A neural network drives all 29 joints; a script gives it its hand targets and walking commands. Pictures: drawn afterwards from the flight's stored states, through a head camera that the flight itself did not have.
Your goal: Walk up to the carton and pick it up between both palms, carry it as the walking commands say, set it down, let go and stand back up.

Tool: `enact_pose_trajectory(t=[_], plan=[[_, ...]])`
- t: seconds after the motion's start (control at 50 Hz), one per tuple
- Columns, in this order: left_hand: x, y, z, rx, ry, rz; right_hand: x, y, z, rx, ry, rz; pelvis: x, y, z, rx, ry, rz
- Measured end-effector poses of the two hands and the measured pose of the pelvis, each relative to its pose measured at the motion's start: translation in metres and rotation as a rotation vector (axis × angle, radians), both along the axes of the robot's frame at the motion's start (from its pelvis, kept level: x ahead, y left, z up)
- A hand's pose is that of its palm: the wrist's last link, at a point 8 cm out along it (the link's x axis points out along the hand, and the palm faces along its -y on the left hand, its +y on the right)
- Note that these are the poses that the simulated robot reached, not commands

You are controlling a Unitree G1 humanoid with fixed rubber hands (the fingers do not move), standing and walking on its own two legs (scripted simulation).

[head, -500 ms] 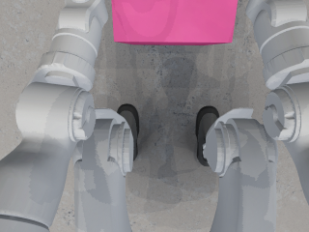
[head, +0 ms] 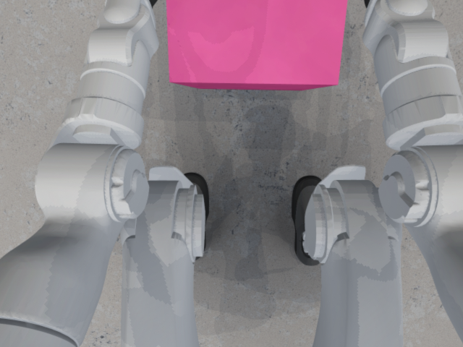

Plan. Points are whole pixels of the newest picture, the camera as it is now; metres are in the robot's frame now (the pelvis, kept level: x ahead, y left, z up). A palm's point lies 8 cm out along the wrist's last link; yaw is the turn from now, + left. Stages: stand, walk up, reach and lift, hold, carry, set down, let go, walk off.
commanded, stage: reach and lift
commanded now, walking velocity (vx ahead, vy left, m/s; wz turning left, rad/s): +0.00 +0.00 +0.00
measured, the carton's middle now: out of the picture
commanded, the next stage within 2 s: none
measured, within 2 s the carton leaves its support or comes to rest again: leaves its support in 0.06 s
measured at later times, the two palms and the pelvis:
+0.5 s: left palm out of the picture +0.54 +0.14 -0.11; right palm out of the picture +0.54 -0.15 -0.11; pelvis -0.01 +0.00 +0.02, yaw +0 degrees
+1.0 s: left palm out of the picture +0.53 +0.14 -0.05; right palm out of the picture +0.53 -0.15 -0.05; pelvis +0.00 +0.00 +0.06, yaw +0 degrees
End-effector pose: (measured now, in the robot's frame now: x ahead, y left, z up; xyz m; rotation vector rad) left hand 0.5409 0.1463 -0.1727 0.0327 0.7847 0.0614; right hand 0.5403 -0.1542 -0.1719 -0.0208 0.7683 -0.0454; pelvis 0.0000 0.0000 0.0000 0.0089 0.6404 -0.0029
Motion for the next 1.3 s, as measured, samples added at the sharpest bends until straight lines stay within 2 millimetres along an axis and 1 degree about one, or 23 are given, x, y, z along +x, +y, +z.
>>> enact_pose_trajectory(t=[0.1,0.26,0.42,0.62,0.8,0.88,1.3], plan=[[-0.001,-0.001,0.007,0.008,-0.011,0.013,-0.001,0.001,0.007,-0.005,-0.010,-0.017,0.000,0.000,0.001,-0.001,0.012,-0.002],[-0.003,-0.004,0.030,0.002,-0.052,0.046,-0.001,0.002,0.032,-0.007,-0.052,-0.053,-0.005,0.002,0.006,-0.001,0.030,-0.005],[-0.002,-0.006,0.052,-0.001,-0.073,0.055,0.001,0.001,0.055,-0.018,-0.073,-0.070,-0.009,0.003,0.015,0.000,0.062,-0.007],[0.000,-0.006,0.080,0.003,-0.084,0.069,0.004,0.004,0.082,-0.032,-0.083,-0.090,-0.005,0.002,0.032,0.005,0.122,-0.008],[-0.004,-0.008,0.094,0.006,-0.086,0.072,0.001,0.002,0.096,-0.027,-0.084,-0.094,0.000,0.001,0.046,0.006,0.160,-0.010],[-0.006,-0.008,0.103,0.003,-0.094,0.078,-0.002,0.002,0.104,-0.018,-0.092,-0.099,0.000,0.000,0.051,0.008,0.166,-0.013],[-0.024,-0.007,0.172,-0.002,-0.094,0.087,-0.020,0.003,0.173,-0.016,-0.090,-0.106,-0.004,0.001,0.092,0.007,0.175,-0.014]])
